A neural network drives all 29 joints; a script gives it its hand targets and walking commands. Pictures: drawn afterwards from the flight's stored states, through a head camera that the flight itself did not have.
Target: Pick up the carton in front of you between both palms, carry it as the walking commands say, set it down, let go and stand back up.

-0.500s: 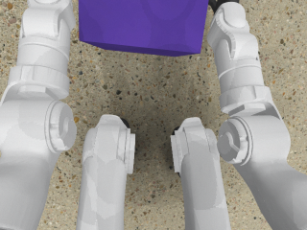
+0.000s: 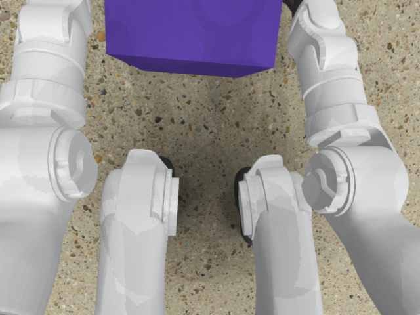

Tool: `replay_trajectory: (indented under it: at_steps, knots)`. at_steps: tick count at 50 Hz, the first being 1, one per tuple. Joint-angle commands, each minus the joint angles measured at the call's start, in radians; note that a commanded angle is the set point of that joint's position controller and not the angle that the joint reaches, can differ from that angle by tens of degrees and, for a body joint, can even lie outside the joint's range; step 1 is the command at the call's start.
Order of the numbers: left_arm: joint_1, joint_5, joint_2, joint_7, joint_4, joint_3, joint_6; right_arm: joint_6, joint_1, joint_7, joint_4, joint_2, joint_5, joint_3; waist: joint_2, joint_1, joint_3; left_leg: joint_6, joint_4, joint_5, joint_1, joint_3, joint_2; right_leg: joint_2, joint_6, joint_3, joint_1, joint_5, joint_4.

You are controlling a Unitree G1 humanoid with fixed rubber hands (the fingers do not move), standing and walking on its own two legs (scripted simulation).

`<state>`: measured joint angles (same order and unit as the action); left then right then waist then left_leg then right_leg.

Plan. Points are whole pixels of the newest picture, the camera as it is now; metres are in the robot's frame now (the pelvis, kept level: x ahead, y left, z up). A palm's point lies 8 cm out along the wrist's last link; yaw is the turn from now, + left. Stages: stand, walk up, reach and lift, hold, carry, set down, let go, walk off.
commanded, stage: set down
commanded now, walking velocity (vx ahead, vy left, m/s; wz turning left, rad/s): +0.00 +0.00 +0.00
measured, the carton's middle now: (194, 4) +0.55 +0.06 -0.25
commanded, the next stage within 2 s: let go in 1.78 s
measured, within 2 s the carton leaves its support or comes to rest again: neither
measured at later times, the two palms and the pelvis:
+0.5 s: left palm out of the picture +0.55 +0.22 -0.18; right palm out of the picture +0.55 -0.10 -0.18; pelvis +0.00 +0.00 -0.01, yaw +0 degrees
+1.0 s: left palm out of the picture +0.57 +0.24 -0.09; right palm out of the picture +0.57 -0.12 -0.09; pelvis +0.00 +0.00 +0.03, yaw +0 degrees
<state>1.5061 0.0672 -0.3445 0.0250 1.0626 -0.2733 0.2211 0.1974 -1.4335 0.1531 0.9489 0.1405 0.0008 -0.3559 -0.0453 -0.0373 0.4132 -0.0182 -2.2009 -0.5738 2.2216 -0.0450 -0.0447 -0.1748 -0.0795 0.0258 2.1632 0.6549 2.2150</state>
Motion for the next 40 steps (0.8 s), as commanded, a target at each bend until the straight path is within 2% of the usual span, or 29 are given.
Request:
replay_trajectory:
  at_steps: [1,12,13,16,21,23,24,25,26,27,29,34,37,40]
  knots:
    - [0.435,-0.054,0.796,0.233,-0.04,0.219,-0.018,-0.01,-0.588,-0.248,-0.056,-0.76,-0.049,0.299,-0.005,-0.04,-0.896,0.047,0.149,0.258,-0.477,0.053,-0.043,0.005,0.059,-0.084,-0.277,-0.215,-0.178]
    - [0.347,0.017,0.697,0.251,0.04,0.144,0.013,0.013,-0.497,-0.263,0.03,-0.645,0.004,0.217,-0.005,-0.036,-0.701,0.055,0.154,0.142,-0.419,0.033,-0.037,0.01,0.069,-0.074,-0.226,-0.105,-0.171]
    - [0.337,0.027,0.678,0.247,0.057,0.136,0.014,0.011,-0.477,-0.253,0.038,-0.626,0.015,0.202,-0.007,-0.032,-0.68,0.053,0.152,0.13,-0.405,0.03,-0.035,0.013,0.067,-0.074,-0.231,-0.099,-0.171]
    - [0.322,0.039,0.671,0.254,0.06,0.125,0.016,0.014,-0.464,-0.262,0.054,-0.617,0.023,0.194,-0.005,-0.032,-0.668,0.055,0.149,0.132,-0.42,0.03,-0.033,0.012,0.066,-0.077,-0.236,-0.102,-0.165]
    - [0.309,0.053,0.589,0.239,0.059,0.103,-0.003,0.002,-0.428,-0.244,0.049,-0.55,0.037,0.179,-0.001,-0.035,-0.688,0.042,0.138,0.164,-0.458,0.034,-0.024,0.021,0.046,-0.087,-0.279,-0.135,-0.157]
    - [0.278,0.056,0.419,0.201,0.052,0.059,-0.03,-0.017,-0.374,-0.207,0.037,-0.4,0.046,0.141,0.007,-0.034,-0.716,0.028,0.132,0.191,-0.491,0.041,-0.015,0.03,0.033,-0.095,-0.32,-0.164,-0.154]
    - [0.253,0.055,0.262,0.163,0.051,0.025,-0.048,-0.03,-0.33,-0.171,0.038,-0.257,0.053,0.107,0.011,-0.033,-0.751,0.019,0.128,0.212,-0.515,0.044,-0.009,0.037,0.025,-0.097,-0.348,-0.186,-0.152]
    - [0.21,0.056,0.04,0.107,0.051,-0.027,-0.072,-0.049,-0.269,-0.118,0.04,-0.049,0.062,0.058,0.016,-0.032,-0.785,0.009,0.127,0.235,-0.541,0.045,0.0,0.048,0.014,-0.099,-0.382,-0.212,-0.151]
    - [0.197,0.044,-0.141,0.048,0.026,-0.044,-0.101,-0.07,-0.236,-0.069,0.028,0.11,0.046,0.041,0.021,-0.032,-0.838,0.004,0.132,0.265,-0.57,0.045,0.004,0.056,0.007,-0.098,-0.407,-0.242,-0.148]
    - [0.228,0.014,-0.226,0.002,0.012,-0.035,-0.128,-0.09,-0.245,-0.032,0.012,0.183,0.022,0.039,0.027,-0.025,-0.901,0.0,0.128,0.307,-0.585,0.04,0.007,0.06,0.001,-0.095,-0.416,-0.282,-0.142]
    - [0.3,-0.08,-0.275,-0.04,0.004,0.015,-0.162,-0.113,-0.278,-0.003,0.014,0.233,-0.043,0.073,0.032,-0.02,-1.02,0.003,0.102,0.414,-0.624,0.029,0.015,0.071,-0.003,-0.089,-0.421,-0.375,-0.118]
    - [0.357,-0.241,-0.297,-0.046,-0.004,0.15,-0.189,-0.133,-0.32,0.003,-0.021,0.233,-0.196,0.222,0.044,-0.023,-1.245,0.016,0.077,0.529,-0.687,0.03,0.031,0.09,0.015,-0.078,-0.499,-0.491,-0.093]
    - [0.34,-0.29,-0.302,-0.035,0.009,0.189,-0.177,-0.12,-0.322,0.01,-0.054,0.239,-0.232,0.254,0.047,-0.015,-1.324,0.016,0.086,0.516,-0.733,0.037,0.036,0.094,0.022,-0.085,-0.526,-0.472,-0.105]
    - [0.327,-0.296,-0.319,-0.033,0.005,0.189,-0.156,-0.099,-0.309,0.023,-0.088,0.25,-0.23,0.239,0.06,-0.004,-1.397,0.017,0.113,0.486,-0.796,0.046,0.032,0.091,0.026,-0.1,-0.532,-0.428,-0.14]
